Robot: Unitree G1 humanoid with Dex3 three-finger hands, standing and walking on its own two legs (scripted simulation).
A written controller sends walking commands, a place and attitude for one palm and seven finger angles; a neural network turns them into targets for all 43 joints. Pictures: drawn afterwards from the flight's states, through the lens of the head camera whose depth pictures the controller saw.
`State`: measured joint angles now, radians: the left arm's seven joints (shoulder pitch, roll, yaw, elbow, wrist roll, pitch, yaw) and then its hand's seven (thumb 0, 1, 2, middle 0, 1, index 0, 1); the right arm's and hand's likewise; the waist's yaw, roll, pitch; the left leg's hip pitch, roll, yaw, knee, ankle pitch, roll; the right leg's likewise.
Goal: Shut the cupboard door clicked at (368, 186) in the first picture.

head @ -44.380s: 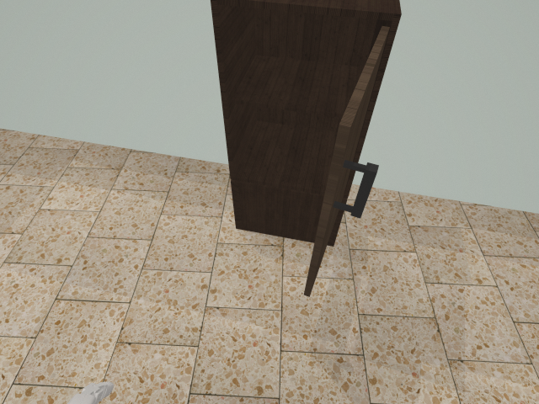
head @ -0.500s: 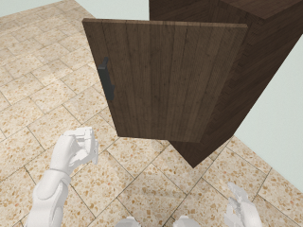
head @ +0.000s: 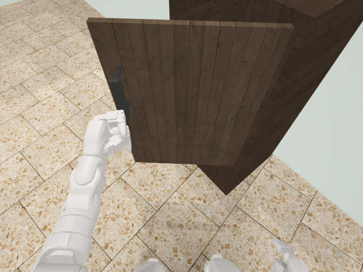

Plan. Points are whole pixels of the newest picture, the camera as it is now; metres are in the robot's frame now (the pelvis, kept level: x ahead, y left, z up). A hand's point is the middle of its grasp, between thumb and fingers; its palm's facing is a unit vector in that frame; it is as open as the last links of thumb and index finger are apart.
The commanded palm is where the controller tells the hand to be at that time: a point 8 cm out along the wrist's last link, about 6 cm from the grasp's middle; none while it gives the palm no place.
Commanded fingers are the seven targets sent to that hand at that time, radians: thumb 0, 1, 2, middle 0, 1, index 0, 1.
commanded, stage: bring the fist close to the handle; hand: left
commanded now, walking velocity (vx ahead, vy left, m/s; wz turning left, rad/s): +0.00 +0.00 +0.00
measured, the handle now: (122, 93) +0.53 +0.16 +0.07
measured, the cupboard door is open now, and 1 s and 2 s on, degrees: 48 46 35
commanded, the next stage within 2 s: push the door shut along its arc in 0.58 s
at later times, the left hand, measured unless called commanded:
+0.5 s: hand (130, 127) +0.42 +0.13 +0.06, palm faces -0.02 -1.00 -0.02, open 3.1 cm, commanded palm +0.40 +0.18 +0.07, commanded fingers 0.00 0.90 0.90 -1.30 -1.50 -1.30 -1.50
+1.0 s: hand (132, 112) +0.47 +0.13 +0.06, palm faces -0.11 -0.99 -0.02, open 3.1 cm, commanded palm +0.45 +0.17 +0.07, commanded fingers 0.00 0.90 0.90 -1.30 -1.50 -1.30 -1.50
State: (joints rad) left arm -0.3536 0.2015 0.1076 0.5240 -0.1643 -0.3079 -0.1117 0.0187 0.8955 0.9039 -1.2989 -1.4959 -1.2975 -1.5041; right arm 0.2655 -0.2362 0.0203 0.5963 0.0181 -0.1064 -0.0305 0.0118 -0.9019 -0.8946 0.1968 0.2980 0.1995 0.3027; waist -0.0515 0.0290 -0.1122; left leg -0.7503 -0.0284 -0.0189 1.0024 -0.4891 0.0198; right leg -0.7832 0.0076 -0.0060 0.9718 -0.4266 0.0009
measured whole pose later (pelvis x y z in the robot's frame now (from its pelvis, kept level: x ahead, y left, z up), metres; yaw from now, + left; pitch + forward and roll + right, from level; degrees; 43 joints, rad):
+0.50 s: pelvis -0.01 -0.01 +0.00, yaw -1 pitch +15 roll +0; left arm -0.54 0.25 0.23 0.84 -0.15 -0.39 -0.14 0.02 0.90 0.90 -1.30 -1.50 -1.30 -1.50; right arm 0.36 -0.25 0.00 0.61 0.01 -0.01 -0.01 0.01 -0.90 -0.89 0.20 0.30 0.20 0.30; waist -0.08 0.03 -0.11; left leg -0.77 -0.01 0.00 0.98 -0.47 0.01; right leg -0.82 0.03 0.01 0.96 -0.40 -0.01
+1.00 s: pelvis -0.02 -0.01 -0.01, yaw +0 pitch +18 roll -1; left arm -0.83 0.35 0.26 1.10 -0.12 -0.42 -0.23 0.02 0.90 0.90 -1.30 -1.50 -1.31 -1.50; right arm 0.31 -0.25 0.02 0.62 0.01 -0.02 -0.02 0.01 -0.90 -0.89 0.20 0.30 0.20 0.30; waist -0.13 0.02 -0.10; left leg -0.91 -0.01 -0.02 1.06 -0.48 0.01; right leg -0.94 0.02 -0.01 1.02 -0.41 -0.01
